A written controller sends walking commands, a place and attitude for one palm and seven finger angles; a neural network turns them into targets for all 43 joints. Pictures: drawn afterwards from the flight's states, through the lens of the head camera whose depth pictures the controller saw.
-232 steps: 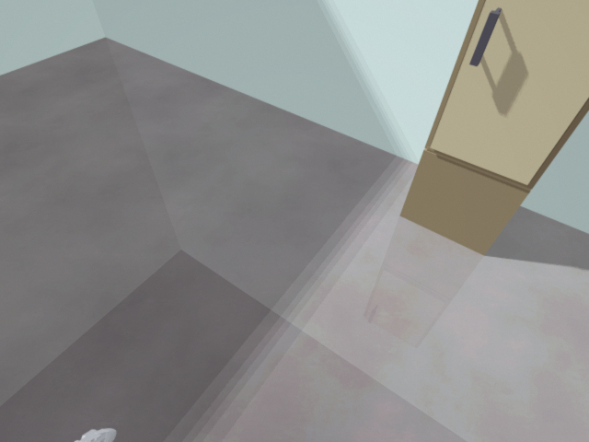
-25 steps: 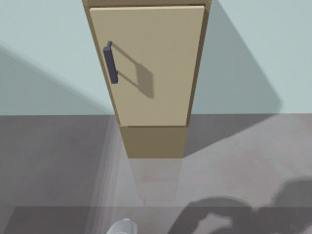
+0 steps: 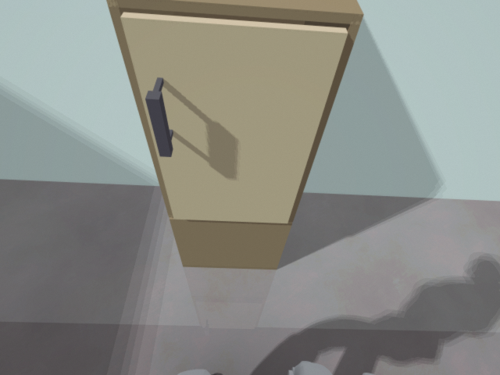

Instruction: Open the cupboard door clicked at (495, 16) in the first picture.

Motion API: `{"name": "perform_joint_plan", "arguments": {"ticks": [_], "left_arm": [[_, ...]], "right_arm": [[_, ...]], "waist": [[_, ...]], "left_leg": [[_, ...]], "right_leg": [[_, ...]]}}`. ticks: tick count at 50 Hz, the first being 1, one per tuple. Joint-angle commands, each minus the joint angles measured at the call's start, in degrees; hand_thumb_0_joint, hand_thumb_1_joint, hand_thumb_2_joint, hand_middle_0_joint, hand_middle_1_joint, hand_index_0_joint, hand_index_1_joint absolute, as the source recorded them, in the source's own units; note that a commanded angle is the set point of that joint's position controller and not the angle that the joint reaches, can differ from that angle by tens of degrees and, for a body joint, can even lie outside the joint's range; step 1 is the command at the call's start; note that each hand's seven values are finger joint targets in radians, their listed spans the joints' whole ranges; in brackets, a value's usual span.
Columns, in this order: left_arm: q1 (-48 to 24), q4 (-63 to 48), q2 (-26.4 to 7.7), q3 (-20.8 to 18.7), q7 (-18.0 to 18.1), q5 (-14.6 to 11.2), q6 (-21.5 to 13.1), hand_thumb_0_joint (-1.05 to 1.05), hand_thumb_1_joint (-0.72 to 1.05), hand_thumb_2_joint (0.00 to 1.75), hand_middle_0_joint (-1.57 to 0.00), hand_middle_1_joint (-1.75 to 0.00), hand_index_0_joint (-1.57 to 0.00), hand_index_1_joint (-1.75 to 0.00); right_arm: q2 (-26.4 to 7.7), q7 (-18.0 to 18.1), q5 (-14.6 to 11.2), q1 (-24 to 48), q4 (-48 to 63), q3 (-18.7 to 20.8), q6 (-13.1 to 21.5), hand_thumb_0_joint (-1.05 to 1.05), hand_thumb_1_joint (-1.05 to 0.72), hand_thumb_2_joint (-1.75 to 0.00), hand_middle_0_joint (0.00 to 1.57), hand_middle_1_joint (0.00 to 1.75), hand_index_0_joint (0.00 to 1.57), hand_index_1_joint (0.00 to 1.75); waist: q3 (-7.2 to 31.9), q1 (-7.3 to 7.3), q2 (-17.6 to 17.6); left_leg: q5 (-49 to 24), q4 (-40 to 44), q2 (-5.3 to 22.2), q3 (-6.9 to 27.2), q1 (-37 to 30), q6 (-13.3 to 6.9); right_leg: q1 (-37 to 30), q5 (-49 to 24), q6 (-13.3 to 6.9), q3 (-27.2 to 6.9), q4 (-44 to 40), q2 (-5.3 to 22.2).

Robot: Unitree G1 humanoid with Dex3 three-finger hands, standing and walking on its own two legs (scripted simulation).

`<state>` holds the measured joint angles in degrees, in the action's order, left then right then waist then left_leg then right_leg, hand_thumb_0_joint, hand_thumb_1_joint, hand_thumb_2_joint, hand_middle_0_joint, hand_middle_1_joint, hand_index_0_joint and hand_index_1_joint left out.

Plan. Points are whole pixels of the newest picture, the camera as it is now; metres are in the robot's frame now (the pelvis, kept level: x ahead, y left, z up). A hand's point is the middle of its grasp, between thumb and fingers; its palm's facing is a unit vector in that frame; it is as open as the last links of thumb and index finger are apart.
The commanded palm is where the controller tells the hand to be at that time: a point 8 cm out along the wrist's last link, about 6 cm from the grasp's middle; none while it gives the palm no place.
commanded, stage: come to a stop and stand still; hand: left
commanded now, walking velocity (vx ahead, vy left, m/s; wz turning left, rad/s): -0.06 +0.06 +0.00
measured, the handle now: (162, 118) +0.53 +0.22 +0.08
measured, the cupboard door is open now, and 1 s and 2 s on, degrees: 0 0 0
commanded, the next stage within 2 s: look again from close up in 1.80 s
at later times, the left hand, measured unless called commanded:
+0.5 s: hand out of the picture +0.00 +0.16 -0.16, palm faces +0.06 -0.96 -0.26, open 7.3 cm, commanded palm none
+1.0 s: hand out of the picture -0.02 +0.22 -0.17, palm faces +0.00 -0.97 -0.24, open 7.4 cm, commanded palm none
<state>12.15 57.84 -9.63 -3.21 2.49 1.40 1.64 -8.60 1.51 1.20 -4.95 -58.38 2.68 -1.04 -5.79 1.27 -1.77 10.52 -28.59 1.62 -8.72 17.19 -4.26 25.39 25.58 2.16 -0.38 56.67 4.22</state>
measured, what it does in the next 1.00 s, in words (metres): steps on the spot: right foot, then left foot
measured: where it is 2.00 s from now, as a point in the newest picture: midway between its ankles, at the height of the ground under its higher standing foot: outside the picture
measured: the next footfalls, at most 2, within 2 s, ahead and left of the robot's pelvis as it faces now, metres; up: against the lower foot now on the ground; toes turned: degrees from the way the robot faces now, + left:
right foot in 0.16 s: +0.04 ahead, -0.16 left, +0.00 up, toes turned +1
left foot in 0.58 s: -0.01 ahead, +0.12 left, +0.00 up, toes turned +3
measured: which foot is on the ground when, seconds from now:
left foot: down 0.00-0.16, up 0.18-0.56, down 0.58-1.00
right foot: up 0.00-0.14, down 0.16-1.00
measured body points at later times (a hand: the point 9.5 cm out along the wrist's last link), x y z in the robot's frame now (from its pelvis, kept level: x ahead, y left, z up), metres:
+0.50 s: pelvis -0.02 -0.03 +0.01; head +0.01 -0.04 +0.45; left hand +0.00 +0.21 -0.14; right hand +0.03 -0.28 -0.15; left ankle -0.05 +0.12 -0.70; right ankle +0.00 -0.17 -0.74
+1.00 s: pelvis -0.03 +0.03 +0.00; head -0.02 +0.02 +0.45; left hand -0.01 +0.27 -0.15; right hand +0.02 -0.21 -0.15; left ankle -0.05 +0.11 -0.74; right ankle +0.00 -0.16 -0.73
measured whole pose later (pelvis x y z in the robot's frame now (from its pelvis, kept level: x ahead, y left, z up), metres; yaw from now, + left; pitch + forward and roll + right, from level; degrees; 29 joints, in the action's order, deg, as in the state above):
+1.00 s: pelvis -0.03 +0.03 +0.00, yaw -1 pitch -1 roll +1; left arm 17.2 59.3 -11.4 0.5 1.1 1.4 0.4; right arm -11.1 0.4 1.2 -14.8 -56.0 -0.1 0.3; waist -1.5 0.9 0.3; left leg 18.0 -28.3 -1.6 -5.5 9.6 -2.5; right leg 15.1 13.8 2.7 -4.8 29.3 5.8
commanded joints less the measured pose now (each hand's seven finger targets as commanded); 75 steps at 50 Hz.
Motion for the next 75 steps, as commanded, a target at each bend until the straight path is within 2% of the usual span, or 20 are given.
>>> {"name": "perform_joint_plan", "arguments": {"ticks": [1,4,6,7,8,9,10,13,15,23,24,26,27,28,29,31,35,37,49,75], "left_arm": [[7.1,-1.8,-2.3,-1.0,-0.2,-0.3,1.1,0.00,0.90,0.90,-0.20,-0.30,-0.20,-0.30],[6.0,-3.0,-2.6,-0.7,-0.4,-0.2,0.3,0.00,0.90,0.90,-0.20,-0.30,-0.20,-0.30],[9.6,-1.9,-3.8,-0.5,-0.4,-0.1,-0.4,0.00,0.90,0.90,-0.20,-0.30,-0.20,-0.30],[9.5,-2.1,-6.3,-0.6,-0.1,0.4,-1.1,0.00,0.90,0.90,-0.20,-0.30,-0.20,-0.30],[6.5,-3.5,-12.2,-1.1,0.1,0.9,-2.0,0.00,0.90,0.90,-0.20,-0.30,-0.20,-0.30],[6.0,-4.6,-14.7,-1.1,-0.1,0.4,-1.7,0.00,0.90,0.90,-0.20,-0.30,-0.20,-0.30],[4.9,-4.5,-14.7,-1.7,0.0,0.4,-1.9,0.00,0.90,0.90,-0.20,-0.30,-0.20,-0.30],[1.0,-4.8,-11.9,-1.3,0.3,0.1,-2.1,0.00,0.90,0.90,-0.20,-0.30,-0.20,-0.30],[2.5,-4.7,-11.8,-1.3,0.4,0.1,-2.3,0.00,0.90,0.90,-0.20,-0.30,-0.20,-0.30],[6.3,-2.4,-12.9,-1.9,0.0,0.8,-1.6,0.00,0.90,0.90,-0.20,-0.30,-0.20,-0.30],[7.5,-2.2,-13.1,-0.6,2.6,1.2,-3.4,0.00,0.90,0.90,-0.20,-0.30,-0.20,-0.30],[3.7,-5.1,-13.6,-0.4,1.5,0.0,-2.6,0.00,0.90,0.90,-0.20,-0.30,-0.20,-0.30],[3.7,-5.2,-10.5,0.3,1.4,-0.5,-2.0,0.00,0.90,0.90,-0.20,-0.30,-0.20,-0.30],[5.2,-5.8,-7.6,1.0,0.8,-0.6,-1.0,0.00,0.90,0.90,-0.20,-0.30,-0.20,-0.30],[6.4,-6.2,-6.4,1.0,0.7,-0.6,-0.7,0.00,0.90,0.90,-0.20,-0.30,-0.20,-0.30],[4.0,-5.0,-6.3,1.7,0.0,-0.2,-0.5,0.00,0.90,0.90,-0.20,-0.30,-0.20,-0.30],[5.9,-3.0,-8.1,2.2,-0.9,-0.3,-1.6,0.00,0.90,0.90,-0.20,-0.30,-0.20,-0.30],[4.9,-3.3,-8.4,2.3,-0.9,-0.1,-1.4,0.00,0.90,0.90,-0.20,-0.30,-0.20,-0.30],[6.3,-0.8,-7.8,2.4,-0.8,-0.3,-2.2,0.00,0.90,0.90,-0.20,-0.30,-0.20,-0.30],[2.9,0.6,-7.6,1.4,-0.5,-0.5,-2.7,0.00,0.90,0.90,-0.20,-0.30,-0.20,-0.30]], "right_arm": [[-9.5,0.0,0.5,-1.5,3.9,2.5,0.1,0.00,-0.90,-0.90,0.20,0.30,0.20,0.30],[-10.1,-0.4,0.6,-3.2,3.9,2.8,-0.1,0.00,-0.90,-0.90,0.20,0.30,0.20,0.30],[-9.8,-0.7,0.2,-3.4,4.1,2.6,-0.4,0.00,-0.90,-0.90,0.20,0.30,0.20,0.30],[-7.2,-1.1,-0.4,-5.0,4.1,2.3,-0.4,0.00,-0.90,-0.90,0.20,0.30,0.20,0.30],[-3.4,-1.4,-0.8,-7.3,5.3,1.6,-0.7,0.00,-0.90,-0.90,0.20,0.30,0.20,0.30],[-5.6,-1.4,-0.3,-5.0,6.3,1.8,-1.5,0.00,-0.90,-0.90,0.20,0.30,0.20,0.30],[-5.8,-1.3,0.1,-3.3,6.7,1.9,-2.3,0.00,-0.90,-0.90,0.20,0.30,0.20,0.30],[-7.7,-1.7,0.1,-7.3,4.4,2.3,-2.3,0.00,-0.90,-0.90,0.20,0.30,0.20,0.30],[-7.8,-1.8,0.1,-7.7,4.3,2.1,-2.3,0.00,-0.90,-0.90,0.20,0.30,0.20,0.30],[-5.7,-1.5,-0.9,-5.7,4.9,1.0,-0.8,0.00,-0.90,-0.90,0.20,0.30,0.20,0.30],[-6.8,-1.4,-0.7,-7.9,8.3,0.6,1.2,0.00,-0.90,-0.90,0.20,0.30,0.20,0.30],[-6.3,-1.4,-1.3,-13.2,8.3,0.1,0.7,0.00,-0.90,-0.90,0.20,0.30,0.20,0.30],[-8.1,-1.3,-0.7,-15.0,7.7,0.1,1.2,0.00,-0.90,-0.90,0.20,0.30,0.20,0.30],[-11.7,-1.4,-0.1,-15.3,8.7,0.4,1.6,0.00,-0.90,-0.90,0.20,0.30,0.20,0.30],[-12.9,-1.1,0.4,-12.3,9.8,0.4,0.8,0.00,-0.90,-0.90,0.20,0.30,0.20,0.30],[-11.1,-0.7,0.2,-9.4,9.5,-0.2,1.0,0.00,-0.90,-0.90,0.20,0.30,0.20,0.30],[-9.7,-1.0,-0.2,-8.7,9.5,-0.7,1.1,0.00,-0.90,-0.90,0.20,0.30,0.20,0.30],[-10.1,-1.1,-0.2,-10.1,8.7,-0.4,1.2,0.00,-0.90,-0.90,0.20,0.30,0.20,0.30],[-9.5,-0.4,-0.3,-11.0,4.8,-1.3,2.9,0.00,-0.90,-0.90,0.20,0.30,0.20,0.30],[-6.8,0.2,-0.3,-13.0,-1.4,-1.2,2.5,0.00,-0.90,-0.90,0.20,0.30,0.20,0.30]], "waist": [[7.2,-0.22,13.2],[7.6,-0.50,13.0],[9.0,1.41,9.8],[8.2,1.27,1.9],[6.1,-0.85,-12.5],[5.6,0.80,-9.0],[5.1,0.50,-10.7],[4.5,-1.44,-7.9],[4.9,-0.47,-8.1],[7.3,2.02,-11.9],[11.5,-1.30,-7.0],[13.2,-3.55,-2.8],[10.8,-3.15,3.3],[9.4,-1.81,14.8],[6.5,-0.38,13.2],[0.8,-0.70,18.6],[1.2,-0.46,3.6],[-0.3,-1.36,1.1],[3.3,-0.77,3.1],[4.9,-1.53,0.6]], "left_leg": [[-18.4,8.8,14.7,10.3,-0.7,-6.3],[-11.8,8.2,14.4,12.3,-1.5,-5.4],[-3.6,3.5,11.6,10.2,1.0,-2.1],[3.6,-2.9,7.1,7.2,3.1,1.1],[15.9,-11.8,0.3,3.6,10.2,5.3],[21.2,-19.1,-0.2,7.8,8.2,5.4],[20.7,-24.8,-0.6,9.9,9.8,5.5],[13.1,-34.2,-0.2,10.7,13.0,6.4],[10.7,-35.2,-0.3,10.5,13.5,7.3],[15.2,-12.0,-1.2,5.9,4.6,6.9],[16.7,-10.6,-3.3,4.0,2.7,7.5],[6.7,0.9,-2.0,4.7,-5.6,4.9],[0.3,5.6,1.8,7.3,-7.4,3.9],[-10.5,6.5,9.9,16.0,-5.2,1.1],[-11.4,6.2,12.6,16.6,-1.8,-2.1],[-5.3,8.5,8.4,15.5,3.0,-0.8],[12.7,8.0,3.2,12.3,1.9,1.6],[16.9,10.2,3.3,13.0,1.5,1.6],[-1.5,9.0,4.0,10.7,-4.3,1.6],[-5.9,4.1,3.8,7.4,-7.8,3.3]], "right_leg": [[-4.9,-0.5,-0.1,1.9,-1.7,-1.0],[-8.5,-0.6,-0.8,3.2,-12.4,-1.4],[-16.1,-10.8,-0.6,4.0,-26.5,-1.3],[-17.6,-14.8,-1.1,-0.8,-35.5,2.5],[-16.2,-20.1,-5.6,-17.1,-41.7,16.0],[-9.6,-25.0,-10.5,-18.6,-42.3,21.7],[-8.8,-27.5,-11.6,-20.0,-42.0,20.3],[-13.4,-35.8,-10.1,-10.8,-37.5,15.2],[-15.7,-37.1,-9.7,-8.5,-36.8,14.4],[-19.3,-35.1,-10.8,-8.3,-35.8,13.4],[-23.9,-65.4,-9.2,-12.5,-27.5,13.5],[-16.0,-32.6,-6.2,-3.7,-25.2,8.8],[-12.6,-23.8,-4.7,-0.6,-21.5,4.6],[-8.5,-6.9,-2.5,3.9,-18.3,0.6],[-7.1,0.0,-2.2,4.2,-19.0,-1.0],[-8.3,-2.4,-2.4,4.3,-19.8,-2.3],[-9.8,-8.5,-3.6,-2.4,-29.0,-0.7],[-7.6,-5.7,-3.2,-3.1,-29.9,-0.8],[-11.9,-19.3,-2.9,-3.1,-28.8,0.8],[-13.7,-28.6,-3.7,-4.5,-28.9,1.3]]}}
